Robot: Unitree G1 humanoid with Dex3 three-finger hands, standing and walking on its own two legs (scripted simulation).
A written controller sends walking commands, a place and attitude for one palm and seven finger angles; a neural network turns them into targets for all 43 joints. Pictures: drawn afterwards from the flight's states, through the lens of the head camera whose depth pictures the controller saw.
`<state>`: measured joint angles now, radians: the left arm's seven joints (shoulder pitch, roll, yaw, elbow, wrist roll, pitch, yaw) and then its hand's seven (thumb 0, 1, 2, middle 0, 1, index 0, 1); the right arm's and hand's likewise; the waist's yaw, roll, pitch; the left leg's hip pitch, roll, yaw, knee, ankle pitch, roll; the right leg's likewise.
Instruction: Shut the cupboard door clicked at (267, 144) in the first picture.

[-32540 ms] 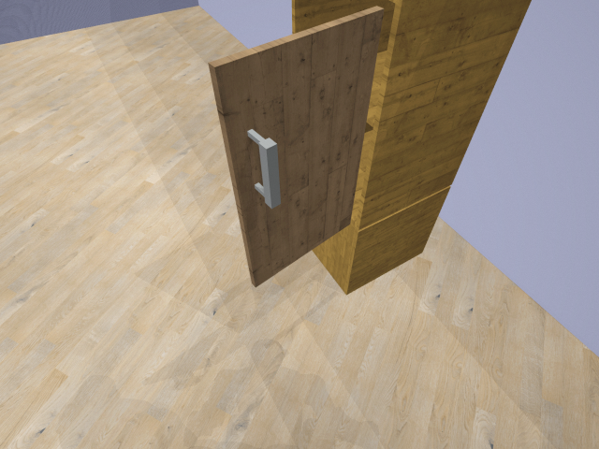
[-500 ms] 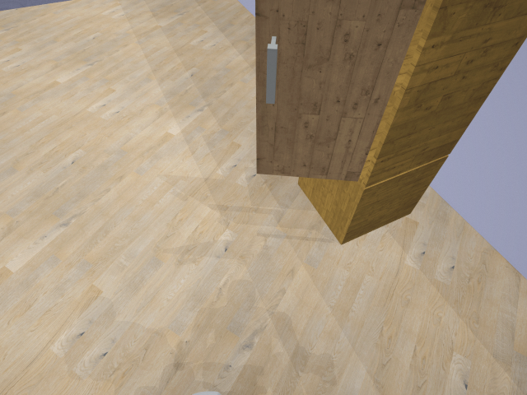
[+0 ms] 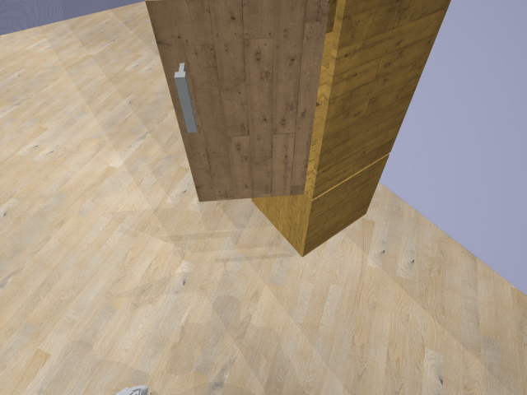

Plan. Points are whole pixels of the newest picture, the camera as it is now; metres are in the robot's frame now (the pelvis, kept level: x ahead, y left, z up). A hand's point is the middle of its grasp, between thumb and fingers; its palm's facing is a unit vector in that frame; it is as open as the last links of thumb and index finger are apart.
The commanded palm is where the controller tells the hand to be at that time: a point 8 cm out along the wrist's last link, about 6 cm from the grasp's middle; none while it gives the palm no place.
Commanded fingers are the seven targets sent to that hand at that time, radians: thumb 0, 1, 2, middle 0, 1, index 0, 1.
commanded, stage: take the last steps up to it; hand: left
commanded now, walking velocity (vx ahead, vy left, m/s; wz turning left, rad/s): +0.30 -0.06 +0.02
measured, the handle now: (187, 98) +0.70 +0.17 +0.07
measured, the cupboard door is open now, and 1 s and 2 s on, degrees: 59 59 59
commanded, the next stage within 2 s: come to a stop and stand still in 0.50 s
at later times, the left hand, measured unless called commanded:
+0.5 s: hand out of the picture +0.15 +0.15 -0.17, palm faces +0.06 -0.99 -0.14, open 7.3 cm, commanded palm none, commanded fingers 0.00 0.90 0.90 -0.20 -0.30 -0.20 -0.30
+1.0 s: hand (200, 304) +0.32 +0.14 -0.17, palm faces +0.10 -0.97 -0.21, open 7.3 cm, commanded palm none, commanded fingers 0.00 0.90 0.90 -0.20 -0.30 -0.20 -0.30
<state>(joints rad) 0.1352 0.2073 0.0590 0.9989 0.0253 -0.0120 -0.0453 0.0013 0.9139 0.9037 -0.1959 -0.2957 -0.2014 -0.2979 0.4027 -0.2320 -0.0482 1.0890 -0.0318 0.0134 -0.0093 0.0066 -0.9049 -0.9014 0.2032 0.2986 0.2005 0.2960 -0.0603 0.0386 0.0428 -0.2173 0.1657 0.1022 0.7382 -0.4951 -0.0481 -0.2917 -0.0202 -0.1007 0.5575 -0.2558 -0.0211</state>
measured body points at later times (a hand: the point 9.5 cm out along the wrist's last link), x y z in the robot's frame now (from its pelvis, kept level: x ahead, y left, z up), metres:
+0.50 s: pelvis +0.17 -0.02 +0.01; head +0.19 -0.01 +0.46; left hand +0.15 +0.20 -0.16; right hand +0.24 -0.25 -0.14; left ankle +0.20 +0.08 -0.73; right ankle +0.13 -0.14 -0.67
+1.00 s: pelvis +0.26 -0.05 +0.01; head +0.30 -0.04 +0.45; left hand +0.31 +0.19 -0.15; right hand +0.33 -0.30 -0.14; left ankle +0.28 +0.05 -0.73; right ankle +0.28 -0.18 -0.73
